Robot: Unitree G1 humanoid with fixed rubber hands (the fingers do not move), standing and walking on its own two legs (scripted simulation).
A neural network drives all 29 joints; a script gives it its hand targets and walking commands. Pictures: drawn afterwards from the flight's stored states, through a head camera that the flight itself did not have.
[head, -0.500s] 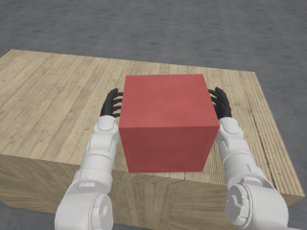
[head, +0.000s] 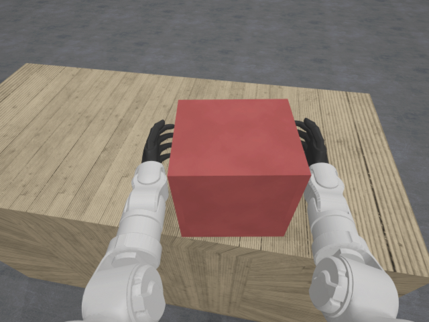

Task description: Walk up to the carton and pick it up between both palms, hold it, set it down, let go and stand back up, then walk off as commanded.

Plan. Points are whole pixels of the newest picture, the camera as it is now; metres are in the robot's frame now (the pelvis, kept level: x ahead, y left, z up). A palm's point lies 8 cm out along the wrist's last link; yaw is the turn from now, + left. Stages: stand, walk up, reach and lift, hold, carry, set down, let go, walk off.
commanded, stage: set down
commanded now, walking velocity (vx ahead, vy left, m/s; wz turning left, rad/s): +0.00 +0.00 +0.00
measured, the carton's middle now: (232, 170) +0.41 -0.03 +0.05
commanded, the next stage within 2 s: none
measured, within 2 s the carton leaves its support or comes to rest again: neither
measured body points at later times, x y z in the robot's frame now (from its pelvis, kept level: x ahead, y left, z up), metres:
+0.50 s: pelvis +0.01 +0.01 +0.00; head +0.04 +0.01 +0.45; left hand +0.42 +0.13 +0.09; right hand +0.42 -0.19 +0.09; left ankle -0.04 +0.16 -0.75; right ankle +0.06 -0.12 -0.75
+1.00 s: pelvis +0.01 +0.01 +0.00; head +0.06 +0.01 +0.45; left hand +0.43 +0.13 +0.08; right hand +0.42 -0.19 +0.09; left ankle -0.04 +0.16 -0.75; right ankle +0.06 -0.12 -0.75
